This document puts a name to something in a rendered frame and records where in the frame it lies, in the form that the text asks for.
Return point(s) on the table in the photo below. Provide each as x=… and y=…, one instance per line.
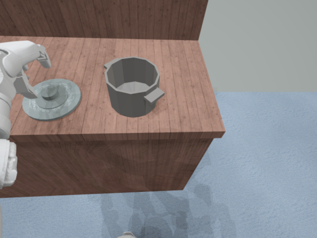
x=94, y=149

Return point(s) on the left robot upper arm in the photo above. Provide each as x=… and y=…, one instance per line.
x=8, y=167

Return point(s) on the pot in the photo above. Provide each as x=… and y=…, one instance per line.
x=133, y=85

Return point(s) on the lid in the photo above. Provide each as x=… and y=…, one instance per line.
x=67, y=101

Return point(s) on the knob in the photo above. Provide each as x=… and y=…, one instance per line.
x=49, y=93

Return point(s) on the robot left forearm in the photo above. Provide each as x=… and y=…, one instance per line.
x=10, y=67

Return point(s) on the robot left hand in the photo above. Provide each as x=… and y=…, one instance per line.
x=27, y=51

